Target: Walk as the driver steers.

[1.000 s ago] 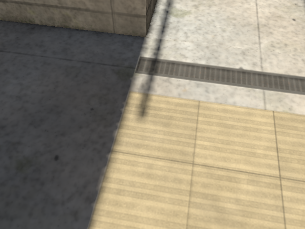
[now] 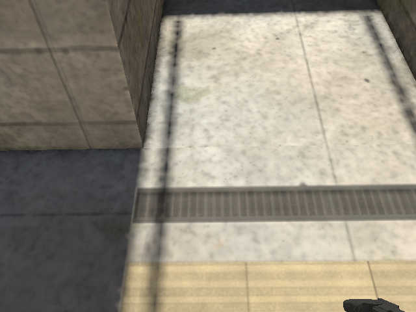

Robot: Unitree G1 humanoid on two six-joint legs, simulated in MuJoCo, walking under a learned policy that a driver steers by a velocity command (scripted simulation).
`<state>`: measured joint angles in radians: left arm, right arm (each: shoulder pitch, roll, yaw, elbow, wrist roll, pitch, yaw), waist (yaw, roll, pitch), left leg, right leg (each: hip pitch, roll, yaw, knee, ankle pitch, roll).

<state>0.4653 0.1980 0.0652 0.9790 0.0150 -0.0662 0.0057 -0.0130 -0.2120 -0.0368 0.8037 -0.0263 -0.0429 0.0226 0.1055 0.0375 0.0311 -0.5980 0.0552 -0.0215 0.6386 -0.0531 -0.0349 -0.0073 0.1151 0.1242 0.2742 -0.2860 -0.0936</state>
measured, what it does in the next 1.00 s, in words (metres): walks ahead, turning right: left foot, then right foot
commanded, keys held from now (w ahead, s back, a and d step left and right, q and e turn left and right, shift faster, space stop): w+e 0.88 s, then q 0.12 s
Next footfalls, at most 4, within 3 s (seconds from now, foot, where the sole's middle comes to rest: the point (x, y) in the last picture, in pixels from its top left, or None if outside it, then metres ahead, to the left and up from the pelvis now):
0.08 left None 0.22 0.13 -0.78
0.62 right None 0.43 -0.14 -0.78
1.14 left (296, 237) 0.74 -0.17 -0.78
1.66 right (346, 273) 0.62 -0.33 -0.78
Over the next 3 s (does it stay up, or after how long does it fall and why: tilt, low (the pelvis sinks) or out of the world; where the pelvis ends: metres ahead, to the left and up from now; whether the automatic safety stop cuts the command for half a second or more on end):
stays up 0.61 -0.21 0.00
